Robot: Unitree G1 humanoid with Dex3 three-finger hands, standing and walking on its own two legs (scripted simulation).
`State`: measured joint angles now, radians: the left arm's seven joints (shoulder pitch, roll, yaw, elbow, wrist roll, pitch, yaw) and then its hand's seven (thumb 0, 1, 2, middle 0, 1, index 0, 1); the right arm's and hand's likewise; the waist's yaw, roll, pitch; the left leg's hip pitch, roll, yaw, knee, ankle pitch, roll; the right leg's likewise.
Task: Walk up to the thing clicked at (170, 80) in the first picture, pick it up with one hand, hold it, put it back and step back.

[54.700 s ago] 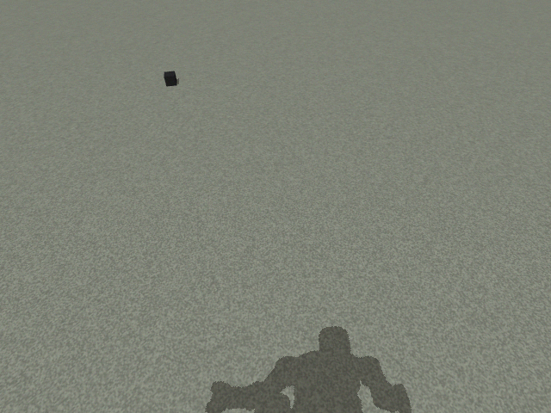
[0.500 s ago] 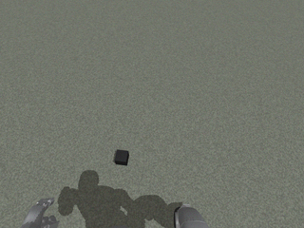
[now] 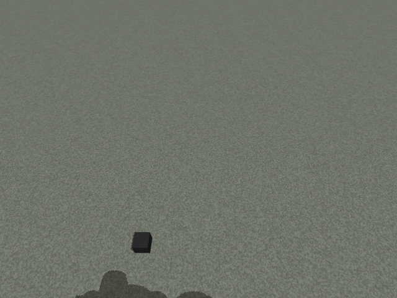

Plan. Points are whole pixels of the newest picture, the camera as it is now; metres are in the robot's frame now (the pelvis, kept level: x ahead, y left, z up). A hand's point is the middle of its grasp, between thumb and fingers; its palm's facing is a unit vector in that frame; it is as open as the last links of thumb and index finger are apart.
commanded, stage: walk up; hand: left
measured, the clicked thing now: (142, 242) +0.49 +0.28 -0.72
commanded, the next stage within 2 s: none
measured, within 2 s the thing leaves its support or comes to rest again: neither
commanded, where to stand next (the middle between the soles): +0.11 +0.03 m, yaw +2 degrees
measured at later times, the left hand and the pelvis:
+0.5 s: hand out of the picture +0.13 +0.33 -0.15, palm faces +0.04 -0.90 -0.43, open 7.4 cm; pelvis +0.01 +0.05 -0.01, yaw +4 degrees
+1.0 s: hand out of the picture -0.02 +0.29 -0.13, palm faces +0.00 -0.92 -0.39, open 7.4 cm; pelvis -0.03 +0.01 +0.01, yaw -2 degrees
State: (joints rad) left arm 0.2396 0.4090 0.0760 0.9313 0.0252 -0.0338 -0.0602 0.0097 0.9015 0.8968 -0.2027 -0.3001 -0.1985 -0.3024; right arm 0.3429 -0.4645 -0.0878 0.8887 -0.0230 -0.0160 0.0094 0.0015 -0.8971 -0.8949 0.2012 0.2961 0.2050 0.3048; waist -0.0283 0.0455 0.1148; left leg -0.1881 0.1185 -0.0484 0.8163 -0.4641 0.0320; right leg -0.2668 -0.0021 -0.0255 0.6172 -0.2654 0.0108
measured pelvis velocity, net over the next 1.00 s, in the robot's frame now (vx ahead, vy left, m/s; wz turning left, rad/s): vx -0.03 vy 0.01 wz -0.03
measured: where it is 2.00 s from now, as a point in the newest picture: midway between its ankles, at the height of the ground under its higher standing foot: outside the picture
